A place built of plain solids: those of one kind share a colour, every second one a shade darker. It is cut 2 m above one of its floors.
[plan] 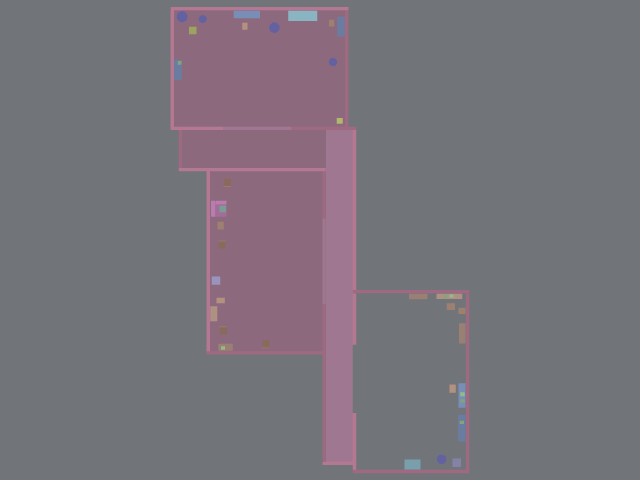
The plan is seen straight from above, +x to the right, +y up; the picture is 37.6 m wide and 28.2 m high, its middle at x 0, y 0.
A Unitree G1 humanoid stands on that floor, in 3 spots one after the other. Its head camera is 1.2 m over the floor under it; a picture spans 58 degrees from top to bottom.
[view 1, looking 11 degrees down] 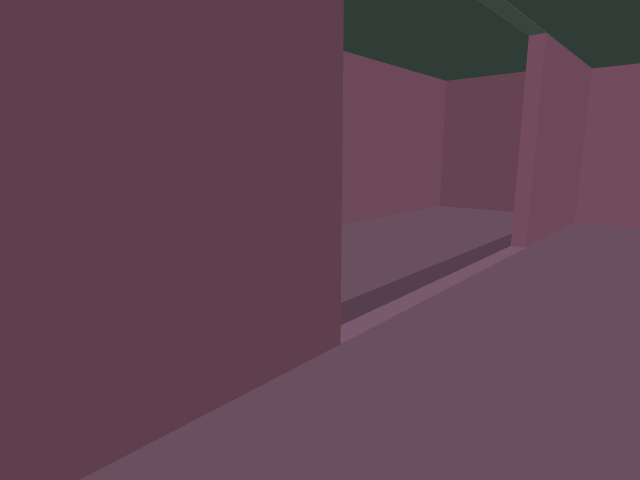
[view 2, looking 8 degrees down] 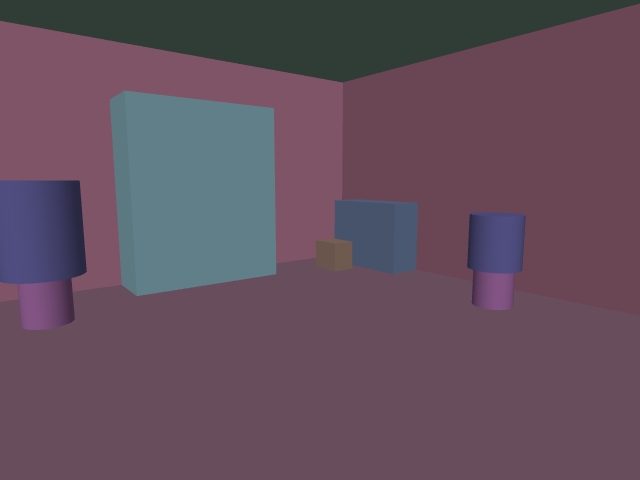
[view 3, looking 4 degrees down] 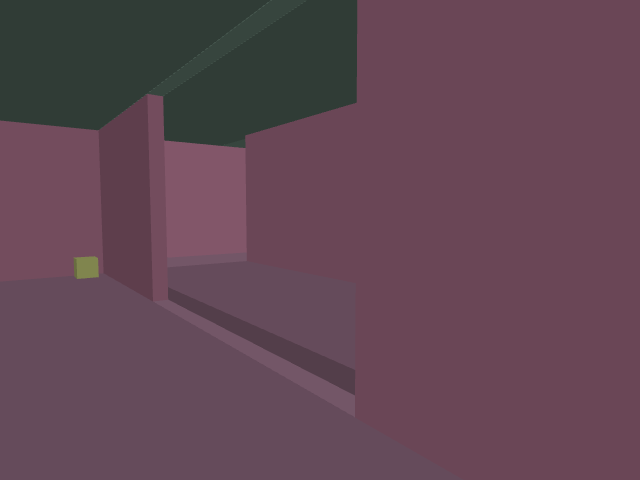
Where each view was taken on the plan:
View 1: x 0.38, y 8.28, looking -139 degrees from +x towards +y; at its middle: wall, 2.52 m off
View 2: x -3.05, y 8.28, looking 52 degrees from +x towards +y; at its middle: toybox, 5.96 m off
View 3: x -7.49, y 8.28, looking -37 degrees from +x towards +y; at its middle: wall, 6.74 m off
